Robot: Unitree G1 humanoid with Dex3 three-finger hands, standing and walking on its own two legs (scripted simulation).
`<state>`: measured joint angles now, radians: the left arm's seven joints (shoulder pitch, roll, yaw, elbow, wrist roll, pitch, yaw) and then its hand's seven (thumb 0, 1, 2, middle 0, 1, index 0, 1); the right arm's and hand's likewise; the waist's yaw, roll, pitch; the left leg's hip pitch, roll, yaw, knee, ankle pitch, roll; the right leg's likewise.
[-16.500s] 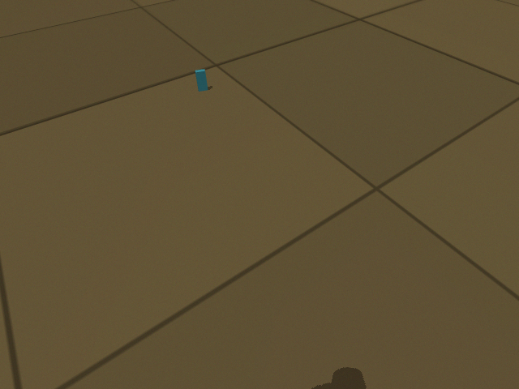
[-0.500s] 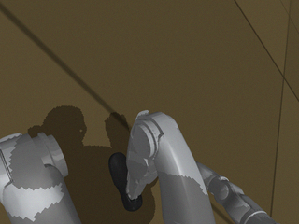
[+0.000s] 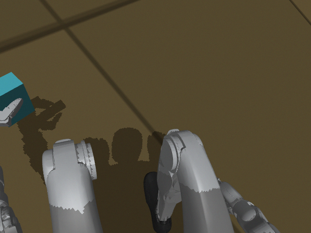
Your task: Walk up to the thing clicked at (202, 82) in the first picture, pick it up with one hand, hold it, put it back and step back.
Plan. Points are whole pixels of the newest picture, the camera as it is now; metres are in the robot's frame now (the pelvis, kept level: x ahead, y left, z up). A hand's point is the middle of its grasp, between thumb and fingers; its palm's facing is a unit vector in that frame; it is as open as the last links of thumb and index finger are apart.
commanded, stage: settle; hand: left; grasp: from the side
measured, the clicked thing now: (10, 102) +0.41 +0.32 -0.10
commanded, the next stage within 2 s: lift in 1.10 s
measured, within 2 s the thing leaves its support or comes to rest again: neither
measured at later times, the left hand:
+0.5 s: hand out of the picture +0.41 +0.32 +0.00, palm faces +0.36 -0.93 -0.04, open 8.1 cm
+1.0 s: hand out of the picture +0.41 +0.31 +0.04, palm faces +0.36 -0.93 -0.04, open 8.1 cm
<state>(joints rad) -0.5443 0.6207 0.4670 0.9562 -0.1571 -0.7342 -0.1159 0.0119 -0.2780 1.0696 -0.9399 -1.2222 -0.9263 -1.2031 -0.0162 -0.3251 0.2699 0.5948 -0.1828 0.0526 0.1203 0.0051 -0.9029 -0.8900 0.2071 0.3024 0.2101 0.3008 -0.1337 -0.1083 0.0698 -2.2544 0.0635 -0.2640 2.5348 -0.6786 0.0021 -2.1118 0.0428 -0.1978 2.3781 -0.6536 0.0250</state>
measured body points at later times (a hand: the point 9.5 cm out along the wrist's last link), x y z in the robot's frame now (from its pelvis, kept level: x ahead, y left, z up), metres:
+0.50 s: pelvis +0.02 -0.01 +0.03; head +0.22 +0.08 +0.43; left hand +0.39 +0.37 +0.01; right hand +0.20 -0.26 -0.08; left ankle +0.08 +0.13 -0.27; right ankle +0.12 -0.12 -0.27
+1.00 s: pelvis +0.01 -0.01 +0.06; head +0.20 +0.07 +0.46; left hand +0.38 +0.36 +0.04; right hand +0.19 -0.26 -0.06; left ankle +0.08 +0.13 -0.27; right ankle +0.12 -0.11 -0.27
